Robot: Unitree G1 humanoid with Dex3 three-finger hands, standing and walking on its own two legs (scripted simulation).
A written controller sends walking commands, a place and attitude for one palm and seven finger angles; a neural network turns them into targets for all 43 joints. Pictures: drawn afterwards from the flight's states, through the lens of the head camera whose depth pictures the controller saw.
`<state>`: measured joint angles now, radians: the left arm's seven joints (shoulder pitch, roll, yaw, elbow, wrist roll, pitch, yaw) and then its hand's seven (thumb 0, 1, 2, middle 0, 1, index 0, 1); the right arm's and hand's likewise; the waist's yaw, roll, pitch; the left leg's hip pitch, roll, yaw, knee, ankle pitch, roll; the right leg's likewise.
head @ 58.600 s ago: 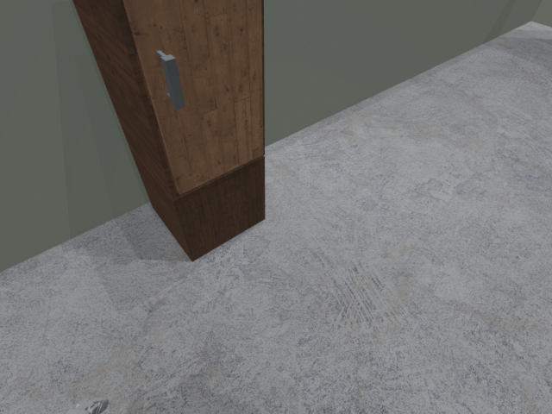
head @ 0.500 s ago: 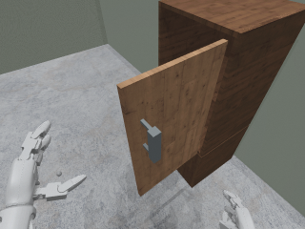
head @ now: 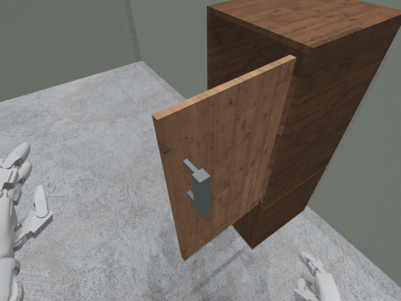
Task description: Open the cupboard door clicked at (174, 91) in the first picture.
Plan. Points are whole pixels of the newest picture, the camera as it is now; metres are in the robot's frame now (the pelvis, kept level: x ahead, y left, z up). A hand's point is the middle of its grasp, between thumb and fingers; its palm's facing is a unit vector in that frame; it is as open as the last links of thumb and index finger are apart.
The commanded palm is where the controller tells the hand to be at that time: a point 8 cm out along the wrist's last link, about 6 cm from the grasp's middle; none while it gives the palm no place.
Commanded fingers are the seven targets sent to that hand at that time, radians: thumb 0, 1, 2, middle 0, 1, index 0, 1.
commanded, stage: draw the hand back to the body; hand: left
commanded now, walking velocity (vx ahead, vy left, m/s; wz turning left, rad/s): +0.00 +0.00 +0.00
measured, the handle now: (195, 187) +0.33 +0.06 +0.06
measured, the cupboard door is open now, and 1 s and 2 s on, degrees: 93 93 93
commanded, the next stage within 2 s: step back with the hand held close in 0.20 s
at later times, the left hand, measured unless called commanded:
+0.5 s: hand (50, 214) +0.19 +0.26 +0.16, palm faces +0.43 -0.78 -0.46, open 7.4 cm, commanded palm +0.13 +0.29 +0.17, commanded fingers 0.00 0.90 0.90 -0.20 -0.30 -0.20 -0.30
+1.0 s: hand (15, 262) +0.12 +0.27 +0.15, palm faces +0.44 -0.76 -0.47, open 7.4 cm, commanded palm +0.05 +0.31 +0.17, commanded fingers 0.00 0.90 0.90 -0.20 -0.30 -0.20 -0.30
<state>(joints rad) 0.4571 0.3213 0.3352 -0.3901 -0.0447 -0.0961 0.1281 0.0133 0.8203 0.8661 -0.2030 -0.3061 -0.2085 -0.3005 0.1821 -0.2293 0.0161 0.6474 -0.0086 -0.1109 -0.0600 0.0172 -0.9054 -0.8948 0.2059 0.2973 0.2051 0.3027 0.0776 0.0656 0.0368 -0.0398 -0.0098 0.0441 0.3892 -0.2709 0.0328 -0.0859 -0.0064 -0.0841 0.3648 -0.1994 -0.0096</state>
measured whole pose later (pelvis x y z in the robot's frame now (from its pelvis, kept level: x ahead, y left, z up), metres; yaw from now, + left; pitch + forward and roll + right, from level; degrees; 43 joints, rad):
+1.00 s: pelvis -0.09 +0.01 -0.02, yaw +0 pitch +0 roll -1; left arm 0.53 0.39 0.43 -0.54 -0.01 -0.20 0.16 0.02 0.88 0.90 -0.21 -0.31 -0.22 -0.30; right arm 0.20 -0.21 0.01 0.56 0.00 -0.07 -0.07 0.02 -0.90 -0.89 0.21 0.30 0.21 0.30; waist 0.01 -0.01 0.05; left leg -0.40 -0.02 0.05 0.68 -0.32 0.05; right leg -0.42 -0.03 -0.08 0.59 -0.16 -0.01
